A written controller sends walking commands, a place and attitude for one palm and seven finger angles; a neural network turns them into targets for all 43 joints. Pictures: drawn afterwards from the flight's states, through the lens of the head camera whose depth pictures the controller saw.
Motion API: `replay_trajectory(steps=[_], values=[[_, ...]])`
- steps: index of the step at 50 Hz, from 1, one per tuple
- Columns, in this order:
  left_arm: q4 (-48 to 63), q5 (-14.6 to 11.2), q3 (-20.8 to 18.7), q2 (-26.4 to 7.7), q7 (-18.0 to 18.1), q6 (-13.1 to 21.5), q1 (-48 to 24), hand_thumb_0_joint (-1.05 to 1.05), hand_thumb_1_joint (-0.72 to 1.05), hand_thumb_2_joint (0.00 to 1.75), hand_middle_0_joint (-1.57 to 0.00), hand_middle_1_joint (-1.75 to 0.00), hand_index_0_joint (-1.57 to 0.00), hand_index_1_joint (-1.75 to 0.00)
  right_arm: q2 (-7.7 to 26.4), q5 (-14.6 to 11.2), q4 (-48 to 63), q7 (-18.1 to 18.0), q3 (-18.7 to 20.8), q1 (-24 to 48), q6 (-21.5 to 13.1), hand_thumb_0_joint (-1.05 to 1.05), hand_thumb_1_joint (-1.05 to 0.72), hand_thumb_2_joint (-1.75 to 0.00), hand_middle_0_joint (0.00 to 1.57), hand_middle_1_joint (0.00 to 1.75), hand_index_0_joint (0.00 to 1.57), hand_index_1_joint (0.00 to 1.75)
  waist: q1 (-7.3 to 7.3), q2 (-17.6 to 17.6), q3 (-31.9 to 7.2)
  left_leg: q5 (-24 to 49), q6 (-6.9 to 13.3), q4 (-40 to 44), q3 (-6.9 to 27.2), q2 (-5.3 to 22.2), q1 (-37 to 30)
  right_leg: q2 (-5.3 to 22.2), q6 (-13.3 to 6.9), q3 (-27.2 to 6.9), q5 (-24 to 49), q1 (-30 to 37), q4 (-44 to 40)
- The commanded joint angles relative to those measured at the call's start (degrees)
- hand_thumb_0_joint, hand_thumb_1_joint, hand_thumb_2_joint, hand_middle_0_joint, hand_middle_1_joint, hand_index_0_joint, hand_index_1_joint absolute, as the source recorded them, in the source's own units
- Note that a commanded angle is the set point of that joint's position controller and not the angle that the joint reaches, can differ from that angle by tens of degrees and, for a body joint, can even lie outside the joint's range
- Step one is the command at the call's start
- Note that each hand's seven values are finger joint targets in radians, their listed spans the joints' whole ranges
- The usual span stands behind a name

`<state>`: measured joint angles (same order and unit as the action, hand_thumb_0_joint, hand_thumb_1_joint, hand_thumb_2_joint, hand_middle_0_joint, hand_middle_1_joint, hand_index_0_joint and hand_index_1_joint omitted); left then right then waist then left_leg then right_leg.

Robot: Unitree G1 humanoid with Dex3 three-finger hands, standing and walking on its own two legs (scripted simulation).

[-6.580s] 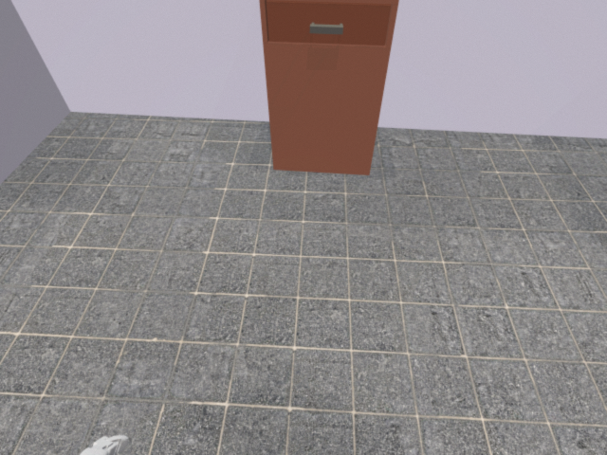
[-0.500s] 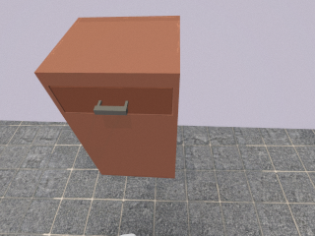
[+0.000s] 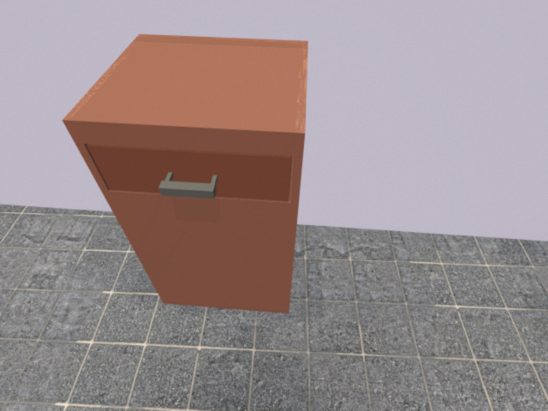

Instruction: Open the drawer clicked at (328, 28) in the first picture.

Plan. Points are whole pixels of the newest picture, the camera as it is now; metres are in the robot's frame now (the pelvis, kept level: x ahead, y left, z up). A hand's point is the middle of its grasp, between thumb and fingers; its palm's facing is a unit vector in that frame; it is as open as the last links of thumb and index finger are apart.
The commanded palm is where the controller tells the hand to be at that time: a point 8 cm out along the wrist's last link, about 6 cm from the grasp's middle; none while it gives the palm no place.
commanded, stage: come to a stop and stand still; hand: left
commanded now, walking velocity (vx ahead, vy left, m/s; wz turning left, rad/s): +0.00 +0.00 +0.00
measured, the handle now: (190, 183) +0.58 +0.23 -0.06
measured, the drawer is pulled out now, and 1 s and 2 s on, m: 0.00 0.00 0.00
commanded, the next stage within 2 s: look again from close up in 0.66 s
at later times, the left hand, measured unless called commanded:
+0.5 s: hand out of the picture +0.00 +0.17 -0.18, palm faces +0.03 -0.99 -0.15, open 7.3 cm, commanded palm none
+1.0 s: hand out of the picture +0.04 +0.21 -0.18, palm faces +0.01 -0.98 -0.21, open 7.3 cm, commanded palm none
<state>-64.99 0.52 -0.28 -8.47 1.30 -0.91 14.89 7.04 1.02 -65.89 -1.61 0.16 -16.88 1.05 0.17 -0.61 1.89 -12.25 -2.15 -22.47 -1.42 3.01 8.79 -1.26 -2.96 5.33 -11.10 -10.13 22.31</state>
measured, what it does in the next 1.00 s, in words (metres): shifts its weight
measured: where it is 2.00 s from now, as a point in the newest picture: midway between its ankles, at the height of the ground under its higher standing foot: outside the picture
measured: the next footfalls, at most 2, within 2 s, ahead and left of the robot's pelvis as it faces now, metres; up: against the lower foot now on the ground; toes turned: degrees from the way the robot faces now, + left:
none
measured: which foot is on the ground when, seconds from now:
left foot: down 0.00-1.00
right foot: down 0.00-1.00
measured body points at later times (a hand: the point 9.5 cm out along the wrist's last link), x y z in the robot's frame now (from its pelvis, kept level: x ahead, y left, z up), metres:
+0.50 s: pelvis +0.02 +0.02 +0.00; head +0.03 +0.02 +0.45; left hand +0.00 +0.22 -0.16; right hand -0.01 -0.18 -0.16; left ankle +0.00 +0.14 -0.74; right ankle +0.01 -0.08 -0.74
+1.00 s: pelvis +0.03 +0.04 -0.01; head +0.05 +0.03 +0.44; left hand +0.04 +0.26 -0.16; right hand +0.04 -0.18 -0.17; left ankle +0.00 +0.14 -0.74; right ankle +0.01 -0.08 -0.74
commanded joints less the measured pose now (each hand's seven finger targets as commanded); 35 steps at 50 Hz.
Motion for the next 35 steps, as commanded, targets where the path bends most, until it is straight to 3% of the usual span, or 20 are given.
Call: replay_trajectory(steps=[1, 6, 14, 35], values=[[1.99, -0.18, -1.31, -5.73, 0.53, 1.16, 2.70, 0.00, 0.90, 0.90, -0.20, -0.30, -0.20, -0.30, 5.09, -0.03, 1.37, -0.51, 0.61, -4.83, -0.70, 0.00, -0.90, -0.90, 0.20, 0.30, 0.20, 0.30, -0.31, 2.67, 3.64, -3.00, 2.41, 3.42, 2.14, 1.76, 3.03, 7.53, 1.16, -9.77, -11.34, -4.19, -8.99], [1.19, -0.19, -1.05, -4.32, 0.59, 1.51, 4.76, 0.00, 0.90, 0.90, -0.20, -0.30, -0.20, -0.30, 4.63, -0.23, 1.33, -0.68, 0.39, -5.29, -1.43, 0.00, -0.90, -0.90, 0.20, 0.30, 0.20, 0.30, -0.09, 0.59, 2.35, -0.77, 2.73, 4.28, 2.79, 2.48, 2.66, 7.18, 1.10, -8.84, -5.25, -3.02, -6.78], [0.09, -0.15, -0.62, -2.88, 0.77, 1.89, 6.73, 0.00, 0.90, 0.90, -0.20, -0.30, -0.20, -0.30, 4.07, -0.40, 1.01, -0.91, 0.13, -5.60, -2.07, 0.00, -0.90, -0.90, 0.20, 0.30, 0.20, 0.30, 0.15, 0.12, 1.67, 1.82, 2.97, 4.83, 3.21, 3.00, 2.41, 7.16, 1.19, -7.52, 0.51, -1.48, -4.73], [0.42, -0.13, -0.44, -3.53, 0.99, 2.03, 6.44, 0.00, 0.90, 0.90, -0.20, -0.30, -0.20, -0.30, 4.77, -0.53, 0.95, -0.98, -0.21, -5.36, -2.56, 0.00, -0.90, -0.90, 0.20, 0.30, 0.20, 0.30, 0.24, 0.49, 2.37, 8.53, 3.26, 4.59, 3.32, 3.22, 0.86, 7.60, 1.51, -6.44, 6.58, 0.82, -3.55]])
